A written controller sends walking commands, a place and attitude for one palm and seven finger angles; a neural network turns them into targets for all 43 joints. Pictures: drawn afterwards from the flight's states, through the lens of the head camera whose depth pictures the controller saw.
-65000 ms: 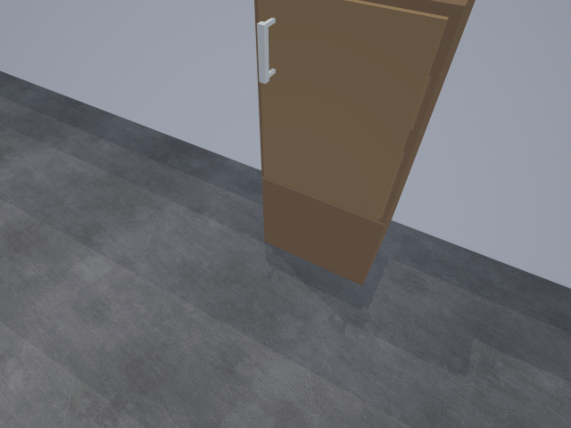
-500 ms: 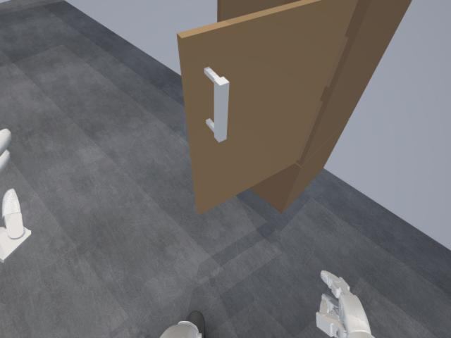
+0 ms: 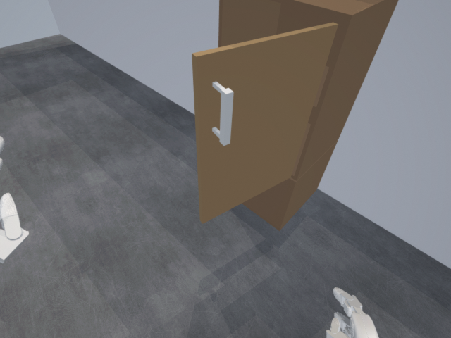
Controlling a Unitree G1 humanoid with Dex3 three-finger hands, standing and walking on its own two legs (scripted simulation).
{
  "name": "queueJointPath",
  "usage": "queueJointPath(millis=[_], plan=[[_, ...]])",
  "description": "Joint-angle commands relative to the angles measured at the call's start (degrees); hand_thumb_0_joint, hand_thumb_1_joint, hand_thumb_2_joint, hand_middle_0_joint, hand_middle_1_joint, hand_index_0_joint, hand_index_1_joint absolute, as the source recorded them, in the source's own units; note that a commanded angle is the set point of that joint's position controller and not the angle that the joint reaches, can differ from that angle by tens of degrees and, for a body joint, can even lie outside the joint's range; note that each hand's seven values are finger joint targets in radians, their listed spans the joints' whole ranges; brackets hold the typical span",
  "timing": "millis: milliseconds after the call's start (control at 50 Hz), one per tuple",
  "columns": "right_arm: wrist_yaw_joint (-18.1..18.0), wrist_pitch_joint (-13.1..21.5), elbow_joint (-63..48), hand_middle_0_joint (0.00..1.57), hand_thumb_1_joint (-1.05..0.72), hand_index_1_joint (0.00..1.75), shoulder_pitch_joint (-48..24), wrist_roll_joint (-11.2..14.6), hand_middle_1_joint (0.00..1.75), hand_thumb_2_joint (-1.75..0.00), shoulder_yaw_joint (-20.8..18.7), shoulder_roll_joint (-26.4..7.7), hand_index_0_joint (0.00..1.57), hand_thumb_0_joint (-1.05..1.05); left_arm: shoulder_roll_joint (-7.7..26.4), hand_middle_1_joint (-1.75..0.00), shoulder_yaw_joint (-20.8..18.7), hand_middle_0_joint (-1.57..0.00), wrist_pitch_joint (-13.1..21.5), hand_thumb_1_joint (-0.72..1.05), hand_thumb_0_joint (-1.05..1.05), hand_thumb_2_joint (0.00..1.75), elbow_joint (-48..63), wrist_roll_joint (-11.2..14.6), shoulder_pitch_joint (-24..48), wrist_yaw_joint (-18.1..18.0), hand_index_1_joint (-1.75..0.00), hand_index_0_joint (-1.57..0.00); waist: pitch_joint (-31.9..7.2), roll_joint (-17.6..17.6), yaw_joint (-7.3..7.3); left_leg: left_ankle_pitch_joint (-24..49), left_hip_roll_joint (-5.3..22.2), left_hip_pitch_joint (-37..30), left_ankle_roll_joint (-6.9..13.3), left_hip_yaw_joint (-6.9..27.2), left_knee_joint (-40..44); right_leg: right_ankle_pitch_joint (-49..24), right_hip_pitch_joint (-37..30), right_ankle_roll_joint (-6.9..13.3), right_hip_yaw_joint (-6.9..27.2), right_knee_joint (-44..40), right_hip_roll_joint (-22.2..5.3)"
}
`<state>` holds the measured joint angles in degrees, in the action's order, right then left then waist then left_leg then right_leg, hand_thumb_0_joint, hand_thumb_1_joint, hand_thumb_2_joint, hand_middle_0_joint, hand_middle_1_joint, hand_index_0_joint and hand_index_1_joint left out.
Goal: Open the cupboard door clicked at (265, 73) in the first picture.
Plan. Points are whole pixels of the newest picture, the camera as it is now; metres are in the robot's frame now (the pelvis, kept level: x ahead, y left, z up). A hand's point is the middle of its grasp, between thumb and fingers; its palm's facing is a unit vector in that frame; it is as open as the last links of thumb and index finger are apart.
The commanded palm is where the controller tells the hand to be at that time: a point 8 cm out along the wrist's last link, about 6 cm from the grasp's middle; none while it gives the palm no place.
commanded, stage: stop stepping back and stand still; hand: left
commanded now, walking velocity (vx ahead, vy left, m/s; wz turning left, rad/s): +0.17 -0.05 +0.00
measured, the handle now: (221, 114) +0.56 +0.03 +0.12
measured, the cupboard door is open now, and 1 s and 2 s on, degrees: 76 76 76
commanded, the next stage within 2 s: let the arm hang, fingers relaxed in 0.76 s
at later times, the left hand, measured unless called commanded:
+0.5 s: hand (23, 210) +0.24 +0.28 +0.18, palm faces +0.36 -0.75 -0.56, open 7.4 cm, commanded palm +0.17 +0.32 +0.18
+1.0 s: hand (66, 272) +0.24 +0.29 -0.01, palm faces +0.11 -0.87 -0.48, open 7.4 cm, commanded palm none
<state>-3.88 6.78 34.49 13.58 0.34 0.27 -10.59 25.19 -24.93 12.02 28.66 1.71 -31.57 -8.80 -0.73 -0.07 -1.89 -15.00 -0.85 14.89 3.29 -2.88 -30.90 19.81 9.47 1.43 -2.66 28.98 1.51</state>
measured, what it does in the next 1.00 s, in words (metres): steps on the spot: right foot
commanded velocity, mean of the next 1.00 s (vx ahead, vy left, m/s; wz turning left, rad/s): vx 0.01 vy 0.00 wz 0.00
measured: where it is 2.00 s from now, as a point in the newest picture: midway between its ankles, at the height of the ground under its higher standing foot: outside the picture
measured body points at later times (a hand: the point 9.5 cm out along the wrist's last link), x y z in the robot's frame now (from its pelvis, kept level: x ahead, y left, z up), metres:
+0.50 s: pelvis +0.03 +0.02 +0.00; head +0.05 +0.02 +0.45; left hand +0.21 +0.32 +0.21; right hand +0.19 -0.20 -0.09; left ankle +0.04 +0.12 -0.74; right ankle +0.04 -0.07 -0.74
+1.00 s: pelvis +0.02 +0.04 +0.00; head +0.03 +0.01 +0.45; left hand +0.23 +0.34 +0.02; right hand +0.20 -0.22 -0.11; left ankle +0.04 +0.12 -0.74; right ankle +0.04 -0.07 -0.73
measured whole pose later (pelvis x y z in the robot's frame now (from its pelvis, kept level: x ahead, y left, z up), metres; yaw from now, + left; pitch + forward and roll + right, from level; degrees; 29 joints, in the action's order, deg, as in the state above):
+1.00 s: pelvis +0.02 +0.04 +0.00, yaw +1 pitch +1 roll +0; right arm 0.4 4.1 45.5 5.5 -0.8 -0.9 -17.6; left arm 20.8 -7.7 1.3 -15.6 -1.9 -14.8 -0.9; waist -1.0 4.5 -0.7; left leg -15.5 -2.6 17.4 3.8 -2.7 -32.0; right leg 16.0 17.0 0.5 -3.8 32.4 -1.0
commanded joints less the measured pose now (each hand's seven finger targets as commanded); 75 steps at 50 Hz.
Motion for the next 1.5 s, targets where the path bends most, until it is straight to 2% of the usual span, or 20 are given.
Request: queueJointPath(millis=[0, 20, 40, 80, 120, 160, 200, 260, 340, 420, 520, 680, 820, 840, 880, 920, 1020, 1200, 1340, 1480], plan=[[-0.5, 0.5, -8.1, 0.2, -0.9, 0.3, -6.0, 0.0, 0.3, -0.9, -4.1, -8.1, 0.2, 0.0, 5.8, -0.3, -4.7, -0.2, 2.1, 0.9, 0.0, 0.9, 2.9, 0.9, -0.9, -0.7, -0.3, -0.2, 4.2, -6.8, 1.57, -15.5, 2.5, 15.8, -1.5, 4.7, -5.8, 20.4, -0.3, 7.1, 20.9, -14.5, -8.8], [-0.2, 0.2, -7.8, 0.2, -0.9, 0.3, -5.5, 0.2, 0.3, -0.9, -4.3, -8.2, 0.2, 0.0, 5.6, -0.3, -3.8, -0.2, 2.0, 0.9, 0.0, 0.9, 3.2, 1.1, 1.1, -0.5, -0.3, -0.2, 4.2, -12.3, 1.57, -10.2, 0.9, 17.5, -2.3, 2.2, -17.3, 23.5, 0.6, 10.6, 30.8, -19.7, -15.8], [0.1, 0.6, -7.7, 0.2, -0.9, 0.3, -5.8, 0.3, 0.3, -0.9, -4.4, -8.6, 0.2, 0.0, 5.6, -0.3, -3.0, -0.2, 2.5, 0.9, 0.0, 0.9, 4.5, 1.1, 4.5, -0.5, -0.3, -0.2, 4.5, -12.8, 1.89, -10.3, 1.4, 19.6, -2.3, 3.3, -23.6, 14.1, -1.0, 12.1, 31.8, -19.7, -18.3], [0.0, 1.9, -6.7, 0.2, -0.9, 0.3, -5.7, 0.3, 0.3, -0.9, -3.6, -8.4, 0.2, 0.0, 6.6, -0.3, -2.9, -0.2, 3.3, 0.9, 0.0, 0.9, 6.2, 0.7, 9.3, -0.9, -0.3, -0.2, 1.0, -6.9, 1.54, -10.3, 3.1, 17.3, -2.1, 4.6, -20.2, -1.2, -4.3, 11.5, 26.8, -14.5, -18.0], [-0.6, 2.1, -6.6, 0.2, -0.9, 0.3, -5.8, -0.1, 0.3, -0.9, -2.7, -7.3, 0.2, 0.0, 6.4, -0.3, -1.5, -0.2, 3.6, 0.9, 0.0, 0.9, 8.6, -0.1, 12.7, -1.2, -0.3, -0.2, 1.2, -6.5, 1.19, -6.6, 3.8, 4.5, -1.3, 2.5, -7.9, 1.2, 3.9, 8.4, 16.9, -12.3, -14.5], [-1.4, 2.9, -5.8, 0.2, -0.9, 0.3, -6.0, -0.5, 0.3, -0.9, -2.6, -7.6, 0.2, 0.0, 7.1, -0.3, -1.4, -0.2, 3.6, 0.9, 0.0, 0.9, 12.2, 0.0, 14.9, -1.5, -0.3, -0.2, 0.1, 0.9, 0.63, 0.6, 0.9, -8.6, -1.6, 0.5, 5.0, 0.8, 8.1, 4.1, 8.5, -4.8, -7.7], [-1.3, 4.1, -7.2, 0.2, -0.9, 0.3, -6.4, -0.7, 0.3, -0.9, -3.2, -9.7, 0.2, 0.0, 8.7, -0.3, -3.0, -0.2, 4.4, 0.9, 0.0, 0.9, 19.3, -0.1, 14.6, -2.2, -0.3, -0.2, -2.0, 19.7, 1.75, 8.4, 14.9, -16.2, 2.5, 22.6, 13.1, 4.4, 15.8, -1.5, 1.1, 10.9, -0.6], [0.2, 5.6, -5.8, 0.2, -0.9, 0.3, -5.4, -1.2, 0.3, -0.9, -2.8, -7.0, 0.2, 0.0, 11.0, -0.3, -6.7, -0.2, 4.3, 0.9, 0.0, 0.9, 17.5, -0.1, 8.4, -2.0, -0.3, -0.2, -1.3, 12.9, 2.11, 14.8, 16.7, -7.9, 6.6, 24.4, 15.6, 8.7, 11.0, -2.0, 4.2, 17.7, -1.6], [1.6, 5.2, -5.5, 0.2, -0.9, 0.3, -5.8, -0.3, 0.3, -0.9, -2.7, -7.1, 0.2, 0.0, 8.7, -0.3, -7.6, -0.2, 3.4, 0.9, 0.0, 0.9, 14.6, 0.3, -2.0, -1.5, -0.3, -0.2, -2.5, 13.0, 1.96, 28.9, 12.1, -7.0, 2.7, 10.5, 9.7, -0.6, 3.6, -2.6, 0.4, 5.2, -0.7], [1.4, 3.4, -6.4, 0.2, -0.9, 0.3, -5.7, 0.2, 0.3, -0.9, -2.6, -7.7, 0.2, 0.0, 7.5, -0.3, -7.9, -0.2, 3.3, 0.9, 0.0, 0.9, 5.8, 1.1, -5.9, -0.4, -0.3, -0.2, -0.6, 6.1, 1.74, 13.2, 10.0, 5.1, -0.4, 7.4, 9.4, -11.2, -8.1, -2.5, 0.6, -5.7, -1.1], [1.1, 2.2, -6.6, 0.2, -0.9, 0.3, -4.7, 0.5, 0.3, -0.9, -3.4, -7.6, 0.2, 0.0, 7.1, -0.3, -6.2, -0.2, 3.2, 0.9, 0.0, 0.9, 3.9, 2.0, -4.0, 0.1, -0.3, -0.2, -4.0, -8.5, 0.93, 2.4, 3.1, 1.4, -3.0, 3.9, 0.0, -21.3, -3.4, 1.8, 14.9, -10.8, -10.1], [-0.8, 3.5, -7.6, 0.2, -0.9, 0.3, -7.4, 0.0, 0.3, -0.9, -2.7, -8.2, 0.2, 0.0, 10.6, -0.3, -6.1, -0.2, 4.2, 0.9, 0.0, 0.9, 15.4, 0.3, 4.6, -1.3, -0.3, -0.2, -6.8, 8.5, 2.89, 24.1, 6.2, -6.5, -1.9, 5.9, 7.9, -27.2, -5.7, -1.7, 5.1, -3.5, -3.5], [-0.2, 2.1, -7.9, 0.2, -0.9, 0.3, -6.8, 0.2, 0.3, -0.9, -3.1, -7.8, 0.2, 0.0, 7.6, -0.3, -6.4, -0.2, 3.5, 0.9, 0.0, 0.9, 7.4, 1.1, -2.4, -1.0, -0.3, -0.2, -4.4, 2.7, 2.47, 18.0, 4.9, -1.9, -2.9, 4.9, 7.8, -27.7, -7.3, -1.1, 6.5, -7.0, -4.1], [5.1, 3.5, 6.9, 0.2, -0.9, 0.3, -9.5, 0.5, 0.3, -0.9, -5.3, -17.6, 0.2, 0.0, -0.5, -0.3, 18.6, -0.2, -5.7, 0.9, 0.0, 0.9, -36.7, -4.4, 5.1, 6.9, -0.3, -0.2, -0.9, 1.7, -0.42, 23.6, 5.3, 2.1, -2.4, 5.4, -2.9, -32.5, 1.7, 1.3, 2.7, -0.3, -10.8], [4.7, -0.6, 6.1, 0.2, -0.9, 0.3, -3.5, 0.1, 0.3, -0.9, -5.8, -14.7, 0.2, 0.0, -1.6, -0.3, 17.6, -0.2, -10.4, 0.9, 0.0, 0.9, -37.7, -3.6, 6.8, 8.4, -0.3, -0.2, -4.2, 2.6, 0.37, 26.4, 6.8, -4.0, -2.3, 6.0, 0.1, -22.5, 6.4, 1.9, 4.5, -0.5, -8.4], [4.2, -1.9, 6.7, 0.2, -0.9, 0.3, -5.6, -0.9, 0.3, -0.9, -4.2, -14.9, 0.2, 0.0, -2.6, -0.3, 18.8, -0.2, -10.8, 0.9, 0.0, 0.9, -42.7, -3.6, 10.2, 8.8, -0.3, -0.2, -2.0, 1.7, 1.53, 16.8, 10.6, 6.7, 2.0, 12.6, 6.3, -7.5, 4.5, 0.4, 1.9, 4.0, -5.2], [3.9, -4.1, 10.9, 0.2, -0.9, 0.3, -6.7, -1.8, 0.3, -0.9, -2.1, -11.6, 0.2, 0.0, -3.5, -0.3, 21.1, -0.2, -11.3, 0.9, 0.0, 0.9, -60.2, -3.5, 16.1, 8.5, -0.3, -0.2, -2.3, -11.3, 2.05, 11.8, 6.2, 3.7, 0.3, 10.4, 5.9, -11.2, 1.7, 0.9, 6.7, -2.7, -8.0], [2.7, -7.1, 20.1, 0.2, -0.9, 0.3, -1.7, -2.0, 0.3, -0.9, -0.8, -6.3, 0.2, 0.0, -7.9, -0.3, 22.4, -0.2, -11.9, 0.9, 0.0, 0.9, -81.9, -2.5, 13.8, 7.4, -0.3, -0.2, -0.8, 12.1, 2.1, -2.9, 5.1, 2.7, -0.7, 10.0, 11.6, -3.8, -1.3, 1.3, 5.5, -8.3, -7.2], [2.1, -7.8, 25.1, 0.2, -0.9, 0.3, 5.8, -1.7, 0.3, -0.9, -1.1, -4.3, 0.2, 0.0, -10.8, -0.3, 23.4, -0.2, -12.0, 0.9, 0.0, 0.9, -89.6, -2.3, 12.1, 7.3, -0.3, -0.2, 5.6, -0.1, 1.14, -5.9, 4.9, 3.0, -0.3, 10.2, 11.8, 2.6, 4.0, 1.5, 5.7, -11.5, -7.5], [1.9, -7.3, 28.0, 0.2, -0.9, 0.3, 8.5, -1.6, 0.3, -0.9, -0.8, -2.8, 0.2, 0.0, -12.4, -0.3, 23.3, -0.2, -11.9, 0.9, 0.0, 0.9, -92.9, -2.2, 9.7, 6.8, -0.3, -0.2, 5.6, -1.1, 1.64, -5.8, 5.5, 3.3, 0.2, 10.7, 13.3, 1.6, 3.5, 1.1, 5.0, -9.9, -7.1]])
